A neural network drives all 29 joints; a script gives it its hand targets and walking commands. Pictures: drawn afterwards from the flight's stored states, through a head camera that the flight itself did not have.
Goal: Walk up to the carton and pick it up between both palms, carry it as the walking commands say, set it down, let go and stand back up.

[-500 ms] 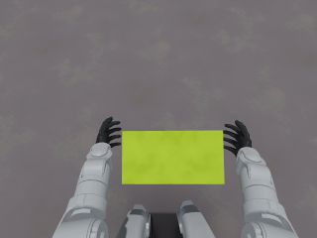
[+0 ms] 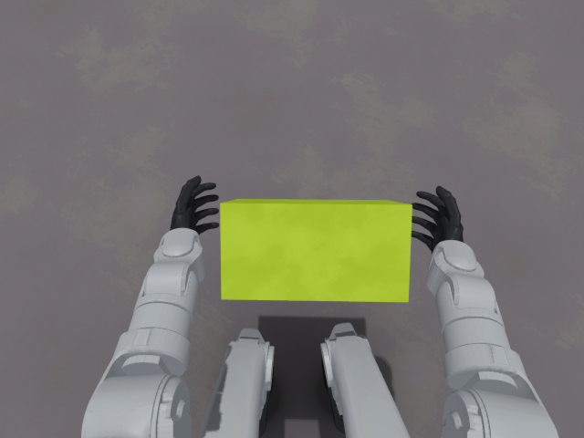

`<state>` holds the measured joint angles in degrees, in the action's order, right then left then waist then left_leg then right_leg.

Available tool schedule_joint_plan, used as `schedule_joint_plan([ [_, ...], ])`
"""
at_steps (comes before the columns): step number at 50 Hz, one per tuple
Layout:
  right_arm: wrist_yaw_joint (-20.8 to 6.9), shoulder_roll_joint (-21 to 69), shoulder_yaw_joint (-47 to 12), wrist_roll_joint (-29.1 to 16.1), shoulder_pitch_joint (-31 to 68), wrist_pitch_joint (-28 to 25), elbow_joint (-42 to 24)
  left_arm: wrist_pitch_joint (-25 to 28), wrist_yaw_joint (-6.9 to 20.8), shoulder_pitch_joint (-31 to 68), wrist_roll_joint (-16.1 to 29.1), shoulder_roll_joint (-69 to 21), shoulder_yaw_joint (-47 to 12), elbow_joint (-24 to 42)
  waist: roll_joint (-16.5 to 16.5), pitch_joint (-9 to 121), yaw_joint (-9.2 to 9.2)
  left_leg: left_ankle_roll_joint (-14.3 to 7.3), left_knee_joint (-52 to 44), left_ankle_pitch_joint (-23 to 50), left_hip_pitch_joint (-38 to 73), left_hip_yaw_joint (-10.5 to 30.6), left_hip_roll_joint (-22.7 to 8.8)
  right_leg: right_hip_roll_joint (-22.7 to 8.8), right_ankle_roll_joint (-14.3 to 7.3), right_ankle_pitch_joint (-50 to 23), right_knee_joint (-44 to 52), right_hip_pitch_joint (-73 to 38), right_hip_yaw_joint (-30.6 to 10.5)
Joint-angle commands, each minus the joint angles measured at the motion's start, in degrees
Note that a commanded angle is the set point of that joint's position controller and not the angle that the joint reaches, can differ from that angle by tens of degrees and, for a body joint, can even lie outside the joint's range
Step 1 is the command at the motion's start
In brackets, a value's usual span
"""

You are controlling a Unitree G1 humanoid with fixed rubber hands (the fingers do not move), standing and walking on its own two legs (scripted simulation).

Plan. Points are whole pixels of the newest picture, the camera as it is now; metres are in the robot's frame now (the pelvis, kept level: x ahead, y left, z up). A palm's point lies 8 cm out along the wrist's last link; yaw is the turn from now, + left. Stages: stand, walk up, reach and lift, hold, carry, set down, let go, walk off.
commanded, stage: set down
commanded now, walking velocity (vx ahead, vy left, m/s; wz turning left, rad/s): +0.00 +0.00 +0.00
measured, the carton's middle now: (313, 244) +0.40 -0.04 -0.20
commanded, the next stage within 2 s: none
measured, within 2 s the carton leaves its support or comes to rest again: neither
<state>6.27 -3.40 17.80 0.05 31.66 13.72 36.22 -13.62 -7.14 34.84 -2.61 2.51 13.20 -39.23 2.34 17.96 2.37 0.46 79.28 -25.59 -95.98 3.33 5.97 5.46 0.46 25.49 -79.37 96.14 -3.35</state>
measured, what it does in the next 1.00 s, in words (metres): lowers itself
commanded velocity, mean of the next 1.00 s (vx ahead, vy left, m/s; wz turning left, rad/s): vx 0.00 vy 0.00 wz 0.00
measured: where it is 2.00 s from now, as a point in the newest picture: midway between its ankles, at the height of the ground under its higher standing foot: (299, 406)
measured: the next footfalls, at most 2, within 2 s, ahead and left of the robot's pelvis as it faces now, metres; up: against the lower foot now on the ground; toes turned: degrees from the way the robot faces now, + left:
none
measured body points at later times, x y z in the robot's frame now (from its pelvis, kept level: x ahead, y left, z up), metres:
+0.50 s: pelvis -0.03 +0.01 -0.08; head +0.21 +0.01 +0.30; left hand +0.43 +0.15 -0.18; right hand +0.39 -0.22 -0.18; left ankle +0.07 +0.11 -0.56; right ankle +0.07 -0.11 -0.56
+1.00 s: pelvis -0.05 +0.00 -0.14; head +0.24 -0.01 +0.20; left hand +0.45 +0.14 -0.26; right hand +0.41 -0.23 -0.27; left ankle +0.07 +0.11 -0.56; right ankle +0.07 -0.11 -0.56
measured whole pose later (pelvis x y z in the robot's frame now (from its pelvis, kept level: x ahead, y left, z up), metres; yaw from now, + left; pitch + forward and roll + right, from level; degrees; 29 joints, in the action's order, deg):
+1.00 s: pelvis -0.05 +0.00 -0.14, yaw +1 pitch +46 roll +0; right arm 5.7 -10.1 18.1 0.4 52.4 13.6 45.0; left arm -12.5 -12.1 56.5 2.4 9.2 10.3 -48.7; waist 3.1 8.3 3.1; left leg 2.2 106.5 -27.4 -125.2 2.3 8.6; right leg 6.2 1.8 27.9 -106.8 125.0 -2.1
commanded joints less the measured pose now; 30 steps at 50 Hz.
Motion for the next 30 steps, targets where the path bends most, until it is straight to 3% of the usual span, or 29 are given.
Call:
schedule_joint_plan([
  [1, -18.8, 48.5, -33.5, -6.7, 39.5, -2.1, -9.3, 2.9, 17.2, 34.6, 7.0, -53.8, -30.6, 9.1, -1.5, 53.6, 2.41, -0.8, -3.8, 13.5, 23.0, -1.9, 2.7, 1.5, 1.1, -17.7, 4.2, -33.1, 2.1],
  [5, -18.7, 48.9, -31.2, -5.7, 37.4, -1.4, -4.4, 2.8, 17.1, 35.2, 6.7, -53.0, -29.6, 7.1, -1.3, 50.6, 3.17, -0.4, -1.4, 12.7, 17.8, -2.8, 2.4, 1.6, 0.9, -17.4, 3.0, -30.9, 1.8],
  [6, -18.8, 49.0, -31.4, -6.4, 39.7, -1.6, -5.0, 2.8, 16.9, 35.7, 6.8, -52.8, -29.3, 6.0, -1.1, 51.4, 2.27, -0.5, -1.2, 12.2, 19.3, -2.9, 2.5, 1.7, 1.2, -16.0, 2.1, -29.4, 2.4],
  [9, -19.2, 47.3, -30.8, -6.2, 43.2, -1.8, -5.1, 2.7, 16.3, 38.3, 7.0, -53.4, -28.6, 5.8, 1.1, 50.9, 2.06, -0.2, -0.4, 11.6, 20.7, -2.5, 2.6, 1.7, 0.6, -13.3, -0.1, -24.8, 3.6],
  [13, -19.2, 45.2, -28.9, -5.5, 45.0, -2.2, -5.5, 2.9, 15.2, 42.3, 7.8, -54.0, -29.2, 5.7, 2.0, 52.0, 4.37, 0.5, 1.7, 10.5, 18.8, -2.8, 2.9, 2.2, 0.1, -12.8, -2.1, -21.7, 4.3],
  [14, -19.3, 46.2, -30.0, -6.5, 47.1, -2.5, -7.0, 3.1, 14.9, 42.6, 7.9, -53.5, -29.1, 6.5, 1.8, 53.7, 3.19, 0.2, 2.3, 11.6, 20.0, -2.7, 3.1, 2.1, 0.4, -13.1, -2.9, -22.0, 4.3],
  [15, -19.2, 46.0, -29.9, -6.4, 47.4, -2.6, -7.1, 3.2, 14.6, 41.7, 7.9, -53.5, -28.9, 6.0, 0.8, 53.1, 3.13, 0.1, 2.7, 11.7, 19.8, -2.7, 3.2, 2.2, 0.5, -12.9, -3.0, -21.2, 4.4],
  [19, -19.5, 44.0, -29.0, -5.9, 49.8, -3.2, -7.3, 3.3, 13.1, 44.4, 9.3, -54.7, -30.0, 5.9, 1.8, 56.1, 5.27, 0.6, 4.5, 12.0, 23.0, -1.4, 3.5, 2.0, 0.3, -12.4, -6.1, -16.1, 6.0],
  [20, -19.5, 43.6, -27.7, -5.3, 49.0, -2.7, -3.9, 3.3, 12.9, 44.7, 8.8, -54.3, -29.2, 5.0, 1.8, 52.9, 5.6, 0.7, 4.9, 9.8, 20.3, -2.0, 3.4, 1.9, 0.2, -10.2, -6.0, -14.7, 5.9],
  [23, -19.6, 42.5, -27.1, -5.2, 52.0, -3.1, -5.4, 3.0, 12.6, 46.0, 8.9, -54.8, -28.4, 2.7, 2.8, 52.8, 5.32, 0.6, 6.0, 8.7, 19.5, -1.9, 3.6, 1.7, 0.0, -9.2, -7.4, -13.4, 5.7],
  [25, -19.7, 43.1, -27.5, -6.1, 54.6, -3.0, -6.3, 3.4, 12.1, 49.4, 8.5, -52.6, -28.2, 5.0, 3.3, 54.4, 3.7, 0.6, 7.3, 10.0, 18.5, -2.9, 3.7, 1.7, 0.2, -10.6, -8.1, -13.1, 5.4],
  [26, -19.8, 42.6, -27.0, -5.9, 54.3, -2.9, -5.5, 3.4, 11.8, 50.1, 8.4, -52.5, -28.2, 4.7, 2.9, 54.2, 4.51, 0.5, 7.7, 10.2, 18.8, -2.3, 3.5, 1.7, 0.3, -10.5, -9.0, -11.4, 5.8],
  [29, -19.8, 43.1, -27.7, -6.6, 57.1, -2.8, -6.6, 3.6, 11.1, 52.6, 9.4, -52.2, -28.9, 6.7, 1.9, 57.9, 4.54, 0.0, 9.3, 8.9, 20.1, -2.2, 3.6, 1.7, 0.7, -9.1, -10.4, -10.8, 6.2],
  [30, -19.8, 42.0, -27.5, -6.4, 56.0, -2.7, -4.6, 3.1, 11.3, 51.6, 9.0, -53.1, -28.5, 5.2, 3.4, 56.0, 4.31, 0.4, 9.8, 8.9, 19.2, -2.9, 3.7, 1.5, 0.4, -8.4, -10.4, -9.7, 6.3],
])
